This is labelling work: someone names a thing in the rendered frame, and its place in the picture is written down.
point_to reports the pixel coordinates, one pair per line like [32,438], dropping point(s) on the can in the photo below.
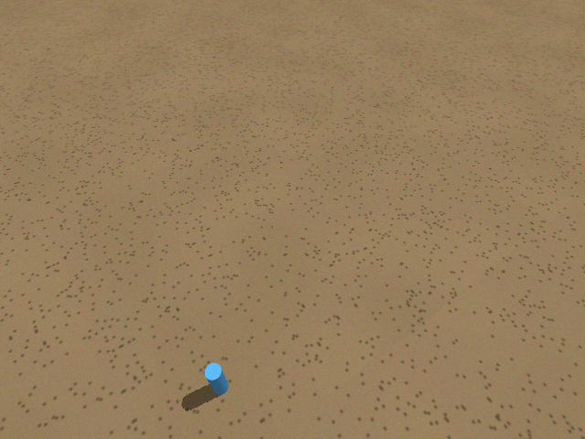
[216,378]

